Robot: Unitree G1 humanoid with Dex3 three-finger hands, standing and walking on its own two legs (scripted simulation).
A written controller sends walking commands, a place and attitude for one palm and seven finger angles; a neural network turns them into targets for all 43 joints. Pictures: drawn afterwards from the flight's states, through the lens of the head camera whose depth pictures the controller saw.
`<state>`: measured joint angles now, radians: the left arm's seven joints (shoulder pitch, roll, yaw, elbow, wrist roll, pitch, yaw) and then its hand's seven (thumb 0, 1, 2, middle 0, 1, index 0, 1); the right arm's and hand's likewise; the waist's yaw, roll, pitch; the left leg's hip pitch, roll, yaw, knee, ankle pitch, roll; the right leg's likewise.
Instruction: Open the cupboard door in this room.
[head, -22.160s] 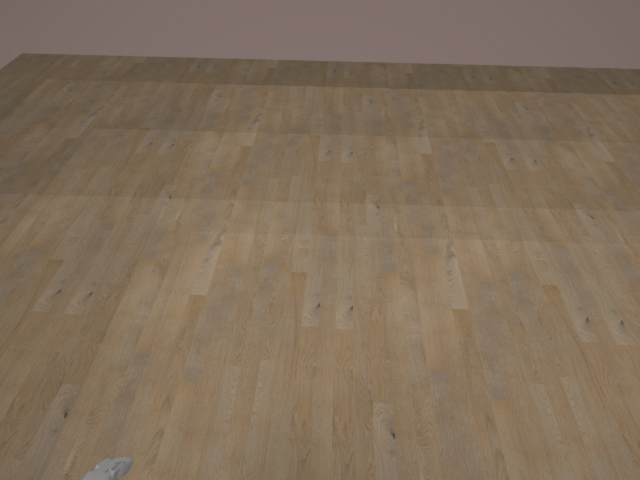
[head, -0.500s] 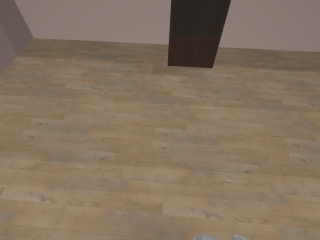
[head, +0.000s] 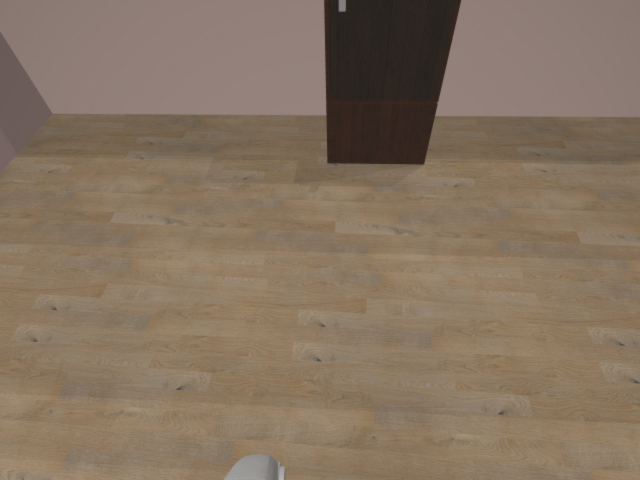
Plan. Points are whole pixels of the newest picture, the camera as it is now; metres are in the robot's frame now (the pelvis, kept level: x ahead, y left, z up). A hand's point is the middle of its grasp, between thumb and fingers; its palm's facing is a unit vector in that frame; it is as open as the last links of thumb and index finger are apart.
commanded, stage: turn or walk to find it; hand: left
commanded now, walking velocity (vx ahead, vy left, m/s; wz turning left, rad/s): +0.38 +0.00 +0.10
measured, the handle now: out of the picture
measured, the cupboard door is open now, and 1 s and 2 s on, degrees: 0 0 0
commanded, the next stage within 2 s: stand and wait in 0.44 s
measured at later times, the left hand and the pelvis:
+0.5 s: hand (173, 420) +0.23 +0.25 -0.17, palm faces +0.06 -0.99 -0.15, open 7.4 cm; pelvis +0.22 +0.07 +0.01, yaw +0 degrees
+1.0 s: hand (224, 308) +0.42 +0.21 -0.16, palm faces +0.05 -0.97 -0.23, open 7.2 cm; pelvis +0.35 +0.02 +0.00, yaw +1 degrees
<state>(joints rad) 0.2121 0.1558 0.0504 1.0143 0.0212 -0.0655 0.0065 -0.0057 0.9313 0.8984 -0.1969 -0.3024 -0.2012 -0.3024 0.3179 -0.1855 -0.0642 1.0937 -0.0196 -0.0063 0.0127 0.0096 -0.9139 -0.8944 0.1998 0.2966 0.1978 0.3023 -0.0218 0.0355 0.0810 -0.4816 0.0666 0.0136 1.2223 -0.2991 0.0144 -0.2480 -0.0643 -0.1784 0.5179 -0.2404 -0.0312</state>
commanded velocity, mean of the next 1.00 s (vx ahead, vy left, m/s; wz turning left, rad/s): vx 0.15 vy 0.00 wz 0.00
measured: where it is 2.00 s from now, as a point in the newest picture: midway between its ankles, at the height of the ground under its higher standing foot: (315, 423)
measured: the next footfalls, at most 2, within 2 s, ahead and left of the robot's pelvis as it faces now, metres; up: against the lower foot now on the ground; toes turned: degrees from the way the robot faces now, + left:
left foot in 0.28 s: +0.23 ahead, +0.16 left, +0.00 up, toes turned +12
right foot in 0.74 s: +0.45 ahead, -0.06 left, +0.00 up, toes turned -8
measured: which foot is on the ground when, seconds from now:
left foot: up 0.00-0.26, down 0.28-0.76, up 0.78-1.00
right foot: down 0.00-0.28, up 0.30-0.72, down 0.74-1.00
